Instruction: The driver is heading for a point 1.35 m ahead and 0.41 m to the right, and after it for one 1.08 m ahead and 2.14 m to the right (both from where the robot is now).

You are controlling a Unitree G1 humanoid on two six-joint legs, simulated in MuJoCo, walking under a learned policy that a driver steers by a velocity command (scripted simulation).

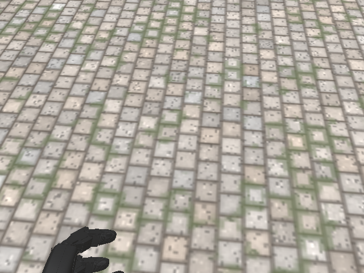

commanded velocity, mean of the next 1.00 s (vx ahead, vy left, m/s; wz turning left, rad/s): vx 1.00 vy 0.00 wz -0.50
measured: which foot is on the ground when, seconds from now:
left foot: down 0.00-0.20, up 0.22-0.58, down 0.60-1.00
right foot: up 0.00-0.16, down 0.18-0.60, up 0.62-1.00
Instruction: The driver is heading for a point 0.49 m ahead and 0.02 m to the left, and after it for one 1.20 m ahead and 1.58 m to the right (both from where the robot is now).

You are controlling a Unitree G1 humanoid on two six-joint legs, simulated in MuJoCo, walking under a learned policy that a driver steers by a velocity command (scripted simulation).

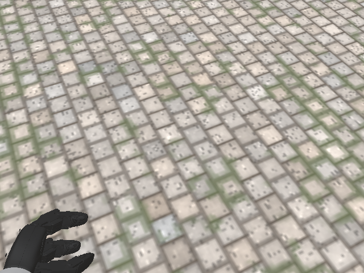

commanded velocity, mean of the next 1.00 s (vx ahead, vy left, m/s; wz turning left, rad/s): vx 0.51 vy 0.00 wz -0.88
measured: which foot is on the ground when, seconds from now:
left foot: down 0.00-0.02, up 0.04-0.40, down 0.42-0.88, up 0.90-1.00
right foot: up 0.00-0.00, down 0.02-0.44, up 0.46-0.86, down 0.88-1.00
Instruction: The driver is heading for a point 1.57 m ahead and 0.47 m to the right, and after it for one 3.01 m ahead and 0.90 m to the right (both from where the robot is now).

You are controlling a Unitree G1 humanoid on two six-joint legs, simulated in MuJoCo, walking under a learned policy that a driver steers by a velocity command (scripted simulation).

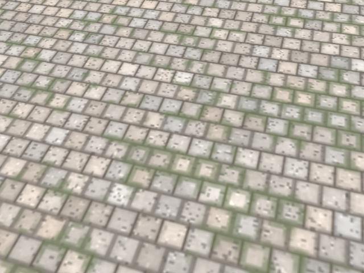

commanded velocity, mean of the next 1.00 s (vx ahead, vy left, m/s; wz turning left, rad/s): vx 0.01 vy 0.00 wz -0.61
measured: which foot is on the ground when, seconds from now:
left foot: up 0.00-0.28, down 0.30-0.70, up 0.72-1.00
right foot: down 0.00-0.30, up 0.32-0.68, down 0.70-1.00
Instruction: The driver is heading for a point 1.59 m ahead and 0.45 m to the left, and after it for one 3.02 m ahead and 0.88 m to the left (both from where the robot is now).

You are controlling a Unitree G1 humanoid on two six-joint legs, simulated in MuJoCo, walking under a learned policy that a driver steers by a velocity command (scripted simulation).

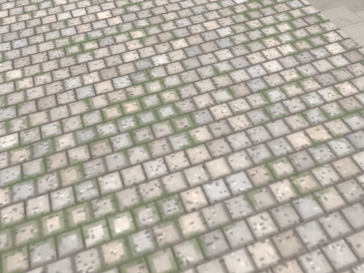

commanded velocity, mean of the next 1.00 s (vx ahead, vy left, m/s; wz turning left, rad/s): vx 0.46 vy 0.00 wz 0.51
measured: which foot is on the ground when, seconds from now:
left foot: up 0.00-0.18, down 0.20-0.66, up 0.68-1.00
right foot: down 0.00-0.20, up 0.22-0.64, down 0.66-1.00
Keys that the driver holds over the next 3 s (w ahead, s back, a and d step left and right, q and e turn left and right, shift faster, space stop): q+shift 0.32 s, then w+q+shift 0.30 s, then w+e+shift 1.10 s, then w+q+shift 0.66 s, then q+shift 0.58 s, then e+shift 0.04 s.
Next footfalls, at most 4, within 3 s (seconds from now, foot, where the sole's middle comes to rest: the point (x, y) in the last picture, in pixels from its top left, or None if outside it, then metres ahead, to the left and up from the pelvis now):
0.20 left None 0.01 0.11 -0.78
0.66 right None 0.19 -0.02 -0.78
1.02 left None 0.24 0.33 -0.78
1.46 right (115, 217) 0.72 0.29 -0.78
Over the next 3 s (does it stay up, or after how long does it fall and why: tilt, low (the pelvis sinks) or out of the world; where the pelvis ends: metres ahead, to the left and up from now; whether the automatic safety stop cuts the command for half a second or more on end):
stays up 1.74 0.35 -0.01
